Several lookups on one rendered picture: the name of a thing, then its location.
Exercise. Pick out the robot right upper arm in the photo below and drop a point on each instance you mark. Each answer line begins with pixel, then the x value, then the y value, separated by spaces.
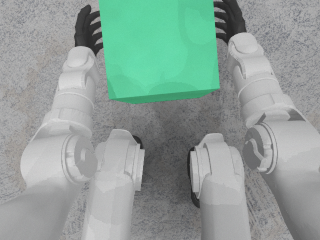
pixel 287 155

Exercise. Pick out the left robot forearm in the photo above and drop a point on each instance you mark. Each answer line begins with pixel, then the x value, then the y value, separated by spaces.
pixel 74 99

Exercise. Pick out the left robot hand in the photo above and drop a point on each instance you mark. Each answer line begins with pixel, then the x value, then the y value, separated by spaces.
pixel 84 30

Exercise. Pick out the carton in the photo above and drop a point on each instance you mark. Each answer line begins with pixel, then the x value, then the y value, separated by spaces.
pixel 159 50

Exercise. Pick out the robot right thigh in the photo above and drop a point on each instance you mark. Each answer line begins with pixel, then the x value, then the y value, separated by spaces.
pixel 221 191

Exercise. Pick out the right robot forearm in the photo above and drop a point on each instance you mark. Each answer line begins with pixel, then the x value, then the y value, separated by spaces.
pixel 256 85

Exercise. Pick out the robot left upper arm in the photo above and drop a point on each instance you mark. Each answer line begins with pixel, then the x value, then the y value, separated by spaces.
pixel 54 169

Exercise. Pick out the left robot shin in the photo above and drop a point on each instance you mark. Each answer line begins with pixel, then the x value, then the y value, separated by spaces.
pixel 116 134

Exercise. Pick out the right robot hand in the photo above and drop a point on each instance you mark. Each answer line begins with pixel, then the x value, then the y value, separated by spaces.
pixel 233 17

